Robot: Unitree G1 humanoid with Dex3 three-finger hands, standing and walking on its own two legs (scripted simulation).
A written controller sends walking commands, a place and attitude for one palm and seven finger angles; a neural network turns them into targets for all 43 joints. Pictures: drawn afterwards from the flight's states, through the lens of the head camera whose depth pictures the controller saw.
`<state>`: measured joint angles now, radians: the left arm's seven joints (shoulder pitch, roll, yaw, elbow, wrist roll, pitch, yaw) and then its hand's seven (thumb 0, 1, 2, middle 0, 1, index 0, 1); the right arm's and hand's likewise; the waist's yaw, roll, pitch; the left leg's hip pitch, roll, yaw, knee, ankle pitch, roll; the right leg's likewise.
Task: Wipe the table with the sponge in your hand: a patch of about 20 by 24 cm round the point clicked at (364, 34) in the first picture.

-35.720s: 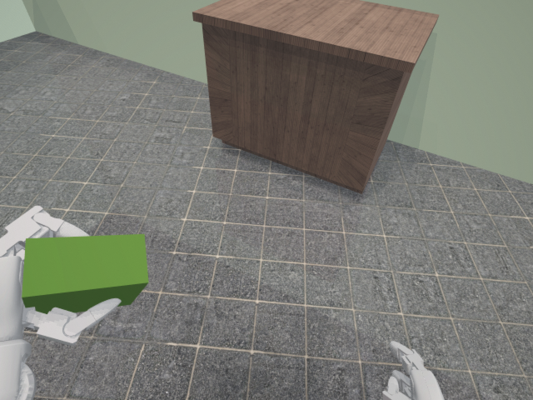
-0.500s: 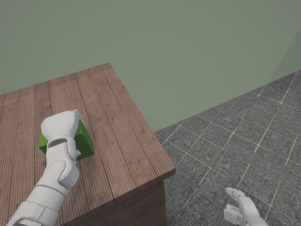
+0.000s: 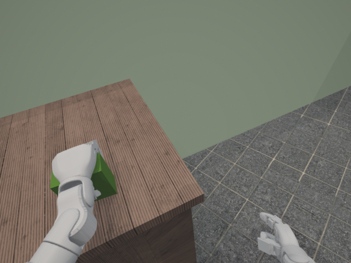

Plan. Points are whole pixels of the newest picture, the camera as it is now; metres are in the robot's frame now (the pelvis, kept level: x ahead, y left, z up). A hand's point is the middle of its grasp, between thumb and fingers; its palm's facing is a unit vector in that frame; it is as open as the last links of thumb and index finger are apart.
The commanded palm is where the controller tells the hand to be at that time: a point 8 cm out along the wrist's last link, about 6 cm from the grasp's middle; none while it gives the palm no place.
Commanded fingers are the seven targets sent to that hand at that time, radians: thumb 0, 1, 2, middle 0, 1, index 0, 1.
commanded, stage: wipe back along the middle lane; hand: left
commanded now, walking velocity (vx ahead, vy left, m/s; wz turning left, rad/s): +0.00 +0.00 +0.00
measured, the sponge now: (89, 185) +0.28 +0.26 +0.05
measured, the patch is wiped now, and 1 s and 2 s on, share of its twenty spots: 0.80 0.85 0.90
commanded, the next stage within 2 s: slide across to the third lane in 0.50 s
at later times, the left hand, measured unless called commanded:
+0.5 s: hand (91, 189) +0.25 +0.22 +0.09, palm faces +0.15 -0.15 -0.98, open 9.9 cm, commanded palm +0.19 +0.20 +0.12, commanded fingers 0.00 0.10 1.30 -1.20 -1.60 -1.20 -1.60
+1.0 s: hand (106, 189) +0.25 +0.18 +0.09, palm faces +0.11 -0.14 -0.98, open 9.9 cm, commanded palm +0.21 +0.16 +0.14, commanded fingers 0.00 0.10 1.30 -1.20 -1.60 -1.20 -1.60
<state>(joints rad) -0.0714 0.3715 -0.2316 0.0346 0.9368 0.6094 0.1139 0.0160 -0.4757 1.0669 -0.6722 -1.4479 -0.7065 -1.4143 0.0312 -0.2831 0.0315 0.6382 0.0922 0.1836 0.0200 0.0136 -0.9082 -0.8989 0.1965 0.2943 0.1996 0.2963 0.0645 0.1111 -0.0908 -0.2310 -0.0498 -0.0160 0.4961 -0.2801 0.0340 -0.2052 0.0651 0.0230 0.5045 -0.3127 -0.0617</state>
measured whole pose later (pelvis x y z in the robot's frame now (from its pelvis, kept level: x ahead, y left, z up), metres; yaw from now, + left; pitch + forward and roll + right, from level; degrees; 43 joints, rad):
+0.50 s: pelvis +0.00 +0.01 +0.00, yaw +0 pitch +0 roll +0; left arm 0.12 0.32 -0.30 -0.22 0.96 0.63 0.14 0.02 -0.47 1.06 -0.61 -1.46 -0.72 -1.37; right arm 0.00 -0.26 0.03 0.61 0.09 0.21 0.07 0.01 -0.91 -0.90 0.20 0.29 0.20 0.30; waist 0.09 0.11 -0.09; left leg -0.22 -0.06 0.00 0.52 -0.29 0.05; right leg -0.20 0.06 0.03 0.54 -0.33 -0.05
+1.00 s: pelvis -0.02 +0.00 +0.00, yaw +1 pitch -2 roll +1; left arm -0.02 0.30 -0.40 -0.12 0.95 0.67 0.12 0.00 -0.49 1.06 -0.66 -1.41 -0.77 -1.32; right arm -0.01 -0.27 0.03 0.66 0.08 0.19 0.05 0.01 -0.91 -0.90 0.20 0.29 0.20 0.30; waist 0.10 0.12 -0.07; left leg -0.21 -0.06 -0.02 0.52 -0.27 0.03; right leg -0.19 0.06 0.01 0.56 -0.32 -0.07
